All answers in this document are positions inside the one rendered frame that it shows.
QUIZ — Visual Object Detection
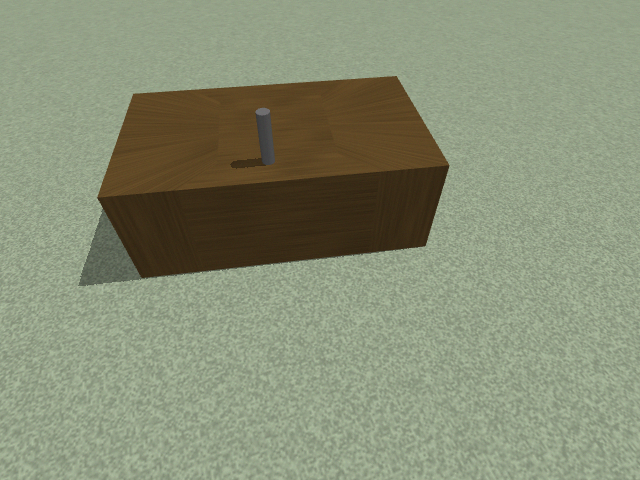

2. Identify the can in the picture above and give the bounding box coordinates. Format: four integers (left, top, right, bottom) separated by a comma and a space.
255, 108, 275, 165

